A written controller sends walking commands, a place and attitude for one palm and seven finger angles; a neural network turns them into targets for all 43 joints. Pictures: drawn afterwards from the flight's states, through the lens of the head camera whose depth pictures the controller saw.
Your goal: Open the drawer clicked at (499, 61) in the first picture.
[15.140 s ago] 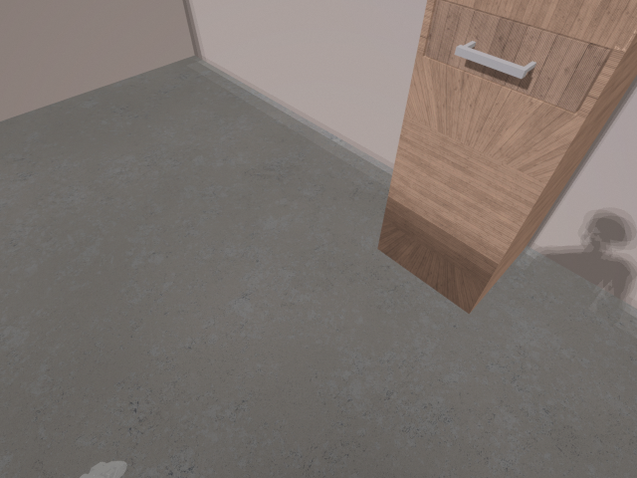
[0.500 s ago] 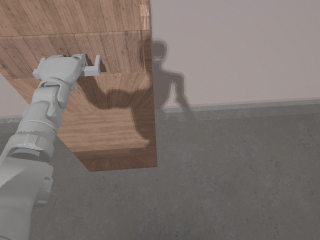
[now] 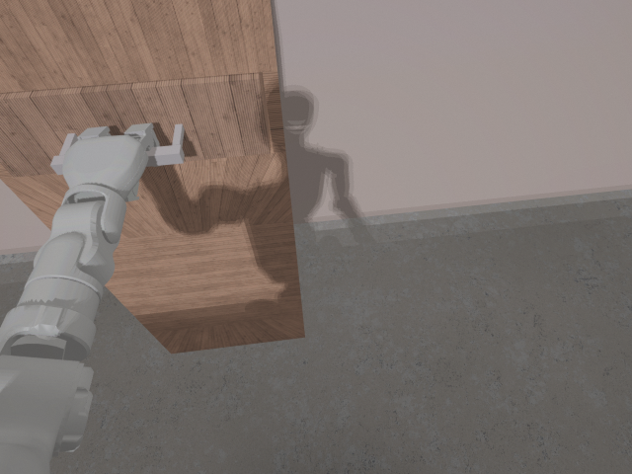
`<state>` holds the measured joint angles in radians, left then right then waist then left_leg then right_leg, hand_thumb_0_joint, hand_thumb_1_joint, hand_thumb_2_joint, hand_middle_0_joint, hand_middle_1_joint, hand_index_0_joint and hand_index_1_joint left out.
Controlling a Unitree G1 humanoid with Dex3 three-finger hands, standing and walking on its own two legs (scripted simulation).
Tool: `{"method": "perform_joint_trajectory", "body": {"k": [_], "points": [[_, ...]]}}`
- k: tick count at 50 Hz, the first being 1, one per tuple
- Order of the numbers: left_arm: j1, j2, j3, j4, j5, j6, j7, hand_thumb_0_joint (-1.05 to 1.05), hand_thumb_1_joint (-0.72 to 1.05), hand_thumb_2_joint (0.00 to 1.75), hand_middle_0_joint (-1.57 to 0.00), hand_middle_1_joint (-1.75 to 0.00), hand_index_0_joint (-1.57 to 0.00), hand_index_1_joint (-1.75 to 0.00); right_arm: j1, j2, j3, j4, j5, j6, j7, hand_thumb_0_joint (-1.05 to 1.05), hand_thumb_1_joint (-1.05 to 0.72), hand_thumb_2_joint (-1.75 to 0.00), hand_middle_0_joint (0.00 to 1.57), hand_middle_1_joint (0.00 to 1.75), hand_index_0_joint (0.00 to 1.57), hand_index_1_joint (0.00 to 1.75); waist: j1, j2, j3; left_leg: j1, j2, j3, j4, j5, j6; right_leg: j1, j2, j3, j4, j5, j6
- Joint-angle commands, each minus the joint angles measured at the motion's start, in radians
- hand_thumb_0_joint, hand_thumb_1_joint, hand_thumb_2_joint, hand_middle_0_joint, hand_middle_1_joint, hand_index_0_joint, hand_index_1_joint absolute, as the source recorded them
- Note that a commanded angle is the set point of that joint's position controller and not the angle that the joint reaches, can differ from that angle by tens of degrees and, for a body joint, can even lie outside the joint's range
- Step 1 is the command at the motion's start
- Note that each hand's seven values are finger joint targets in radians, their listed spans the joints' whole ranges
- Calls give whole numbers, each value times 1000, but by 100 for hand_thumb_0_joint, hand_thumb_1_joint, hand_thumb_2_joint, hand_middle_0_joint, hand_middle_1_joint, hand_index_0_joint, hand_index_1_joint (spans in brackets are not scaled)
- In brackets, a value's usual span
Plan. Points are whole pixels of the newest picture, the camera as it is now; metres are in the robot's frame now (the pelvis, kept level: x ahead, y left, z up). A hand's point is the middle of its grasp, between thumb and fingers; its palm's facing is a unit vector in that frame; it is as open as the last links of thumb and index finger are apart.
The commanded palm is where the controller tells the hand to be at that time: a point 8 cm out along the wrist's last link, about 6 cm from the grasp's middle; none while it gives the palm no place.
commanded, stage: pull the drawer open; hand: left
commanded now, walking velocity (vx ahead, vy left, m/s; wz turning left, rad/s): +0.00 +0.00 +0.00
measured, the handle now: (122, 148) +0.52 +0.25 +0.12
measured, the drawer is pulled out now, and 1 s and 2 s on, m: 0.01 0.06 0.10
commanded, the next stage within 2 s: none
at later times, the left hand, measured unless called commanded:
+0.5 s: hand (121, 200) +0.45 +0.24 +0.10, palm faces -0.05 +0.00 -1.00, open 5.4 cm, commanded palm +0.43 +0.24 +0.15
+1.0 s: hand (118, 228) +0.40 +0.23 +0.10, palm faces +0.01 -0.01 -1.00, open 5.6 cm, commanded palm +0.39 +0.23 +0.15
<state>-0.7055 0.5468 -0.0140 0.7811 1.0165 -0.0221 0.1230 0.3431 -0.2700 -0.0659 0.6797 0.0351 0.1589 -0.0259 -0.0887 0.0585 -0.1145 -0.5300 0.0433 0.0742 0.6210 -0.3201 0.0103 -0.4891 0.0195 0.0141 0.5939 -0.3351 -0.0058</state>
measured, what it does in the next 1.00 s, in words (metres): stands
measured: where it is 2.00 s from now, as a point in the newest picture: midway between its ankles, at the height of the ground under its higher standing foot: outside the picture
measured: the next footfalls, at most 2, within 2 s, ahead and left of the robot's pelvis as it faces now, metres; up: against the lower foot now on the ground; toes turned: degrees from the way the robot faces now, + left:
none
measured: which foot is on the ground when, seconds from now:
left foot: down 0.00-1.00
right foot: down 0.00-1.00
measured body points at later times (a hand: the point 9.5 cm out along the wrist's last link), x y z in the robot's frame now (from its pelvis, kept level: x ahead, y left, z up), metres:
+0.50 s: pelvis +0.00 -0.01 +0.00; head +0.05 -0.02 +0.44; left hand +0.44 +0.24 +0.15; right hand +0.10 -0.27 -0.13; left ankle -0.02 +0.11 -0.72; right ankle -0.04 -0.12 -0.73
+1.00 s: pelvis +0.00 -0.01 +0.00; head +0.04 -0.03 +0.45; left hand +0.40 +0.23 +0.15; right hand +0.12 -0.27 -0.13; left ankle -0.02 +0.11 -0.73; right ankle -0.04 -0.12 -0.73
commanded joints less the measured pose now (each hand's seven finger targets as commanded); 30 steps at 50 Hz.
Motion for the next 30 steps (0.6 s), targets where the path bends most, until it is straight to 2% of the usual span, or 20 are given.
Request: {"method": "perform_joint_trajectory", "body": {"k": [1, 2, 4, 5, 6, 8, 10, 12, 13, 17, 18, 20, 22, 23, 24, 25, 26, 27, 28, 30], "points": [[-155, 215, 77, -299, -32, 36, 17, 0, 90, 90, -40, -135, -40, -135, -27, -146, -45, -141, 0, -33, 2, 0, -90, -90, 20, 30, 20, 30, 85, -19, -407, 295, -40, -22, -16, 603, 43, 218, 32, -38, -23, 509, -19], [-116, 207, 74, -345, -39, 47, 11, 0, 90, 90, -40, -135, -40, -135, -40, -144, -44, -150, 1, -35, 5, 0, -90, -90, 20, 30, 20, 30, 93, -18, -408, 303, -38, -23, -19, 632, 43, 231, 29, -39, -23, 526, -18], [-20, 241, 113, -406, -50, 71, 1, 0, 90, 90, -40, -135, -40, -135, -67, -145, -37, -162, 2, -36, 10, 0, -90, -90, 20, 30, 20, 30, 111, -16, -408, 312, -35, -25, -18, 710, 42, 271, 25, -34, -18, 596, -16], [4, 221, 98, -469, -58, 79, -5, 0, 90, 90, -40, -135, -40, -135, -85, -142, -36, -170, 3, -38, 13, 0, -90, -90, 20, 30, 20, 30, 112, -5, -414, 332, -34, -26, -19, 736, 42, 274, 23, -35, -19, 606, -13], [-111, 210, 69, -430, -58, 92, -7, 0, 90, 90, -40, -135, -40, -135, -81, -149, -31, -151, 6, -38, 7, 0, -90, -90, 20, 30, 20, 30, 71, -28, -348, 324, -33, -31, -19, 695, 40, 221, 27, -44, -30, 568, -10], [-410, 248, 48, -291, -31, 101, -3, 0, 90, 90, -40, -135, -40, -135, -48, -161, -27, -91, 6, -36, -14, 0, -90, -90, 20, 30, 20, 30, -6, -70, -245, 289, -33, -34, -20, 541, 38, 123, 32, -49, -50, 458, -10], [-424, 267, 64, -233, 1, 98, -2, 0, 90, 90, -40, -135, -40, -135, -37, -148, -29, -81, 0, -41, -23, 0, -90, -90, 20, 30, 20, 30, 30, 3, -332, 324, -45, -29, -12, 576, 35, 142, 29, -44, -31, 471, -21], [-485, 211, 15, -220, 4, 80, -12, 0, 90, 90, -40, -135, -40, -135, -29, -138, -28, -79, -4, -39, -25, 0, -90, -90, 20, 30, 20, 30, 19, 22, -366, 351, -48, -35, 6, 609, 32, 124, 26, -44, -21, 481, -21], [-515, 197, 3, -212, 4, 66, -17, 0, 90, 90, -40, -135, -40, -135, -19, -138, -31, -73, -8, -38, -25, 0, -90, -90, 20, 30, 20, 30, 6, -2, -383, 365, -44, -39, 15, 630, 35, 119, 25, -42, -22, 486, -20], [-553, 153, -22, -163, -3, 12, -26, 0, 90, 90, -40, -135, -40, -135, -14, -131, -31, -78, -14, -33, -25, 0, -90, -90, 20, 30, 20, 30, 6, -5, -375, 349, -49, -47, 31, 606, 35, 84, 23, -42, -8, 472, -20], [-557, 159, -17, -152, -2, 1, -27, 0, 90, 90, -40, -135, -40, -135, -9, -131, -32, -82, -17, -33, -25, 0, -90, -90, 20, 30, 20, 30, 0, -38, -380, 333, -50, -46, 36, 591, 38, 101, 22, -39, -9, 476, -18], [-562, 191, 11, -138, 1, -19, -21, 0, 90, 90, -40, -135, -40, -135, -6, -132, -34, -80, -18, -32, -26, 0, -90, -90, 20, 30, 20, 30, 6, -37, -386, 310, -56, -43, 40, 552, 38, 105, 21, -35, -1, 481, -17], [-574, 170, -6, -121, 5, -32, -12, 0, 90, 90, -40, -135, -40, -135, -3, -127, -33, -83, -18, -33, -25, 0, -90, -90, 20, 30, 20, 30, 1, -28, -368, 287, -60, -43, 40, 513, 38, 90, 22, -36, -1, 461, -19], [-579, 159, -14, -123, 2, -39, -10, 0, 90, 90, -40, -135, -40, -135, 6, -129, -34, -85, -22, -34, -23, 0, -90, -90, 20, 30, 20, 30, -4, -49, -381, 279, -60, -42, 41, 501, 40, 104, 20, -31, -4, 459, -17], [-579, 183, 7, -114, 2, -41, -2, 0, 90, 90, -40, -135, -40, -135, 7, -130, -36, -83, -19, -34, -25, 0, -90, -90, 20, 30, 20, 30, -2, -44, -378, 269, -61, -40, 38, 466, 41, 101, 20, -30, -6, 443, -16], [-552, 201, 25, -111, 6, -44, 4, 0, 90, 90, -40, -135, -40, -135, 8, -131, -36, -86, -19, -34, -25, 0, -90, -90, 20, 30, 20, 30, 12, -40, -386, 257, -63, -38, 35, 454, 40, 114, 21, -29, -2, 441, -18], [-523, 175, 9, -136, 3, -49, 7, 0, 90, 90, -40, -135, -40, -135, 5, -126, -37, -94, -20, -35, -23, 0, -90, -90, 20, 30, 20, 30, 22, -23, -410, 265, -66, -34, 33, 462, 41, 128, 22, -28, -2, 450, -19], [-485, 187, 29, -164, 1, -55, 10, 0, 90, 90, -40, -135, -40, -135, 4, -124, -40, -100, -20, -34, -20, 0, -90, -90, 20, 30, 20, 30, 39, 0, -429, 275, -64, -36, 31, 482, 39, 141, 24, -30, 3, 457, -23], [-430, 178, 29, -181, -3, -53, 11, 0, 90, 90, -40, -135, -40, -135, -2, -127, -41, -109, -21, -32, -15, 0, -90, -90, 20, 30, 20, 30, 47, -8, -446, 278, -64, -37, 31, 511, 41, 163, 26, -29, 2, 468, -25], [-357, 134, 4, -237, -19, -44, 15, 0, 90, 90, -40, -135, -40, -135, -17, -124, -45, -120, -14, -31, -7, 0, -90, -90, 20, 30, 20, 30, 52, -6, -416, 285, -57, -37, 22, 517, 41, 151, 31, -35, -3, 462, -24]]}}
